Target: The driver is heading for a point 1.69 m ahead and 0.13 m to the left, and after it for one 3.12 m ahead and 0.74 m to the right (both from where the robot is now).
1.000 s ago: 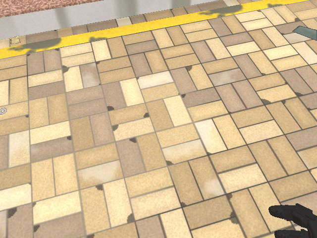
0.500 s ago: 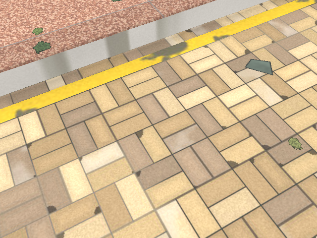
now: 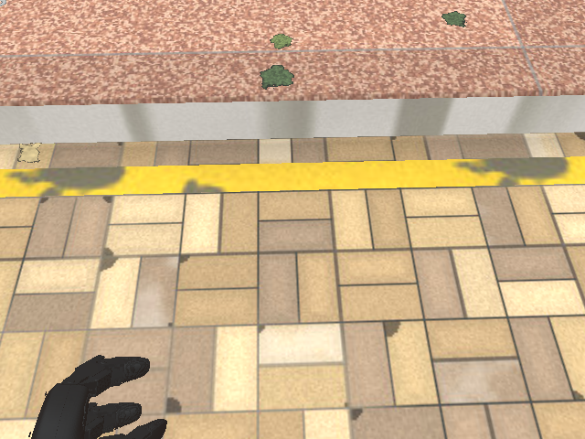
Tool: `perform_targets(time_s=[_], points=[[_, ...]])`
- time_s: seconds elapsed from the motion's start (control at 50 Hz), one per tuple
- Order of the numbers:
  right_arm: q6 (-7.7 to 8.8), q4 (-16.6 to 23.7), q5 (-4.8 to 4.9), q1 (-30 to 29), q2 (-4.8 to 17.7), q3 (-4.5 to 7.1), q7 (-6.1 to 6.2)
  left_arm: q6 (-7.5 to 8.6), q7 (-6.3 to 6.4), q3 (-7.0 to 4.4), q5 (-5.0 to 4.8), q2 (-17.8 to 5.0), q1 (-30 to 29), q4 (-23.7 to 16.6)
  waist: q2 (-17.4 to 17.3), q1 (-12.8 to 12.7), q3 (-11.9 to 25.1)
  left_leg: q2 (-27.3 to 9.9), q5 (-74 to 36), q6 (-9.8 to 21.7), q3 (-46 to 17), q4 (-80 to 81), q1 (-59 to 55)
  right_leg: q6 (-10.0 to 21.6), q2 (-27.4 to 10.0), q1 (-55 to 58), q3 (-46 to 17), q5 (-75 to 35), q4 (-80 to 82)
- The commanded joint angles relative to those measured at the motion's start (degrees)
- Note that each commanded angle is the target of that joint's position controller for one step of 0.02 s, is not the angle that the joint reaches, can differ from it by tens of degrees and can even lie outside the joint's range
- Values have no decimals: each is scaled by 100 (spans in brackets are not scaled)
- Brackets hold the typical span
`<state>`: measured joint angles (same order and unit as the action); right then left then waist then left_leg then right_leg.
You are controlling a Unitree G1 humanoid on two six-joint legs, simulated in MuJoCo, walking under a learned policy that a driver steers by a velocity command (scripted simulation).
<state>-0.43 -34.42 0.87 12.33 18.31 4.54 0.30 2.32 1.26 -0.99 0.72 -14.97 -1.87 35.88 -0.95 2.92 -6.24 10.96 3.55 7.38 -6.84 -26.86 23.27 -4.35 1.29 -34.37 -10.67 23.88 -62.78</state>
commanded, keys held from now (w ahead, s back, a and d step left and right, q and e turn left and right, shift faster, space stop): q+shift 0.30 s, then shift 0.26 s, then e+shift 0.44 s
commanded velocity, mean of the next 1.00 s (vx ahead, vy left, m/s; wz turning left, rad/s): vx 0.02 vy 0.00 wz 0.27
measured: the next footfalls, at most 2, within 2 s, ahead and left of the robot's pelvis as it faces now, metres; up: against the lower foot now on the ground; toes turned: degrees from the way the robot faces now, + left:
right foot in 0.24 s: +0.21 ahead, -0.17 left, +0.00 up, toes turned +25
left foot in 0.64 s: +0.03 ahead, +0.04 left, +0.00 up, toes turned +25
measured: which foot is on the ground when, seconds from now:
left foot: down 0.00-0.24, up 0.26-0.62, down 0.64-1.00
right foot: up 0.00-0.22, down 0.24-0.64, up 0.66-1.00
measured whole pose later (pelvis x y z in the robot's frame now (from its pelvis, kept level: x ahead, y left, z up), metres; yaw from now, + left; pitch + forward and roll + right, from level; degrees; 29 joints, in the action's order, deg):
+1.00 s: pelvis +0.06 -0.09 +0.01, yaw +12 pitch +2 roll +1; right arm -1.4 -37.4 0.0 7.1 15.6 3.9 2.1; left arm -4.2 -1.5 -4.5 -1.5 -17.2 11.5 37.0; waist -0.6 -0.5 -2.8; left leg -5.2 18.5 -0.9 11.9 -29.6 12.2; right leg -3.5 -3.9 -24.4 4.0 21.2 -45.3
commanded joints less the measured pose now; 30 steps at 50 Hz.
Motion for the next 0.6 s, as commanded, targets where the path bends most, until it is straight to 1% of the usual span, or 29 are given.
perform_targets(time_s=[0.02,0.06,0.1,0.12,0.16,0.2,0.22,0.24,0.26,0.28,0.3,0.32,0.34,0.36,0.38,0.4,0.44,0.5,0.54,0.56,0.58,0.6], points=[[-113,543,49,-151,1033,339,233,-45,54,-227,-55,-529,561,-85,44,-360,1721,-1391,-2022,616,-1893,417,-1106,-178,232,363,176,-627,904],[-218,622,78,-258,998,341,287,-81,57,-252,-92,-543,401,-73,-217,-282,1653,-1259,-982,392,-1992,440,-996,-179,300,448,137,-994,1344],[-275,668,56,-293,933,332,280,-78,50,-282,-92,-549,216,-98,-518,-183,1451,-1161,-124,278,-2177,491,-860,-143,350,589,104,-1107,1770],[-288,685,39,-292,898,330,264,-55,40,-300,-92,-562,144,-113,-656,-135,1362,-1142,109,255,-2298,480,-856,-113,365,664,77,-1092,2001],[-295,723,24,-309,849,329,222,21,3,-354,-98,-641,108,-110,-852,-83,1283,-1137,197,210,-2569,333,-950,-26,384,910,19,-1016,2571],[-295,782,47,-410,817,325,186,95,-48,-443,-111,-772,330,-19,-981,-175,1275,-1066,230,97,-2817,85,-967,98,325,1444,21,-1210,3435],[-299,814,84,-499,758,300,168,118,-58,-494,-114,-822,557,74,-881,-311,1276,-877,648,-46,-2732,-212,-777,206,151,1971,95,-1811,4155],[-306,766,72,-125,458,212,140,86,-43,-549,-65,-1027,578,65,-137,-120,1534,-481,2521,-284,-2224,-1108,-244,599,-782,2829,-516,-2140,4368],[-287,887,89,39,398,180,116,-19,-10,-601,104,-1404,488,-30,1335,98,1430,254,3507,-601,-935,-2290,833,1454,-1910,3159,-1788,-2985,4464],[-196,900,19,38,971,327,44,-16,4,-606,211,-1187,564,-63,1587,27,1417,-249,3192,-895,-699,-3555,1240,1944,-2436,2848,-2447,-2705,4624],[-198,746,58,47,1248,408,12,-34,54,-526,144,-886,318,-193,1203,17,1236,-552,2721,-1028,-521,-4038,1287,1854,-2153,2668,-1831,-2209,4561],[-247,590,54,82,1192,401,30,-89,104,-474,67,-713,197,-235,843,-15,1053,-662,2336,-1100,-397,-4307,1231,1609,-1699,2442,-1223,-1748,4478],[-294,519,1,146,1012,341,61,-138,147,-443,2,-718,201,-252,632,-49,955,-691,2091,-1154,-229,-4724,1264,1510,-1490,2331,-908,-1741,4440],[-306,522,-2,167,812,254,50,-179,168,-414,-15,-742,261,-227,533,-94,824,-729,2013,-1194,-30,-4864,1277,1543,-1407,2196,-669,-2036,4481],[-289,566,12,55,682,188,53,-211,176,-410,10,-780,390,-181,509,-169,784,-780,1950,-1210,173,-4721,1230,1568,-1301,2171,-445,-2249,4526],[-261,618,26,-82,574,133,69,-238,170,-417,32,-818,543,-130,595,-272,823,-826,1938,-1227,277,-4441,1238,1619,-1247,2339,-305,-2407,4520],[-217,660,18,-257,481,70,100,-276,136,-441,39,-905,764,-59,822,-431,998,-934,2077,-1272,330,-3809,1130,1732,-1295,2708,-190,-2598,4453],[-183,619,-30,-287,345,-26,81,-312,62,-499,-28,-1070,754,-5,1103,-473,1177,-1063,2317,-1202,490,-2621,381,1769,-1385,2667,-12,-2558,4404],[-180,528,-15,-219,391,-28,55,-330,27,-511,-83,-1121,840,70,1276,-506,1204,-1039,2250,-1123,633,-1910,-38,1790,-1488,2618,-39,-2543,4369],[-184,464,-14,-142,409,-22,39,-336,19,-502,-113,-1118,899,117,1306,-492,1214,-1016,2116,-1061,680,-1484,-238,1776,-1529,2619,-62,-2585,4297],[-185,355,-44,-11,299,-45,24,-342,8,-453,-158,-1036,953,187,1264,-413,1196,-986,1778,-957,693,-737,-641,1702,-1461,2466,-77,-2662,4163],[-178,188,-85,237,129,-80,6,-335,-18,-376,-211,-866,1008,272,1165,-257,1157,-917,1124,-811,747,303,-1292,1538,-1322,2124,3,-2661,4024]])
